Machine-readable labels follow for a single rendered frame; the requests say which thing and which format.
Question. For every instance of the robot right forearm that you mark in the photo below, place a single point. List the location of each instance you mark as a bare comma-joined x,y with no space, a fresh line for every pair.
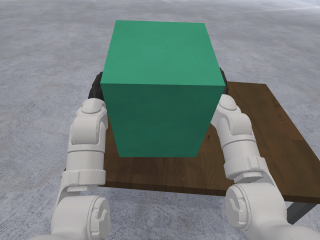
243,162

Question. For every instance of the right robot upper arm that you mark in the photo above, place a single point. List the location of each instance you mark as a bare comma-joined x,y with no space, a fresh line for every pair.
258,210

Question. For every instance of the robot left forearm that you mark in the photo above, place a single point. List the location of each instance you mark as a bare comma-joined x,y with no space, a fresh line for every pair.
86,148

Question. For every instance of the left robot upper arm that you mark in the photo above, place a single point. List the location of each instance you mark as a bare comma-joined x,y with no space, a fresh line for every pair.
80,218

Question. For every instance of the table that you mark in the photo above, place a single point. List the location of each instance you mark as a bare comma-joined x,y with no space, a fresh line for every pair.
291,162

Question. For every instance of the left robot hand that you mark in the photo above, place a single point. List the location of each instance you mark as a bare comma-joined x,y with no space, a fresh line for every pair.
96,90

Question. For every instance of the right robot hand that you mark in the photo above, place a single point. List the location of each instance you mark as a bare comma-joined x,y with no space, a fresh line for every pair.
225,91

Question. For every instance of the carton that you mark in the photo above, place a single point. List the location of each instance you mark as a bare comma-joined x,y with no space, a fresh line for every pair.
161,85

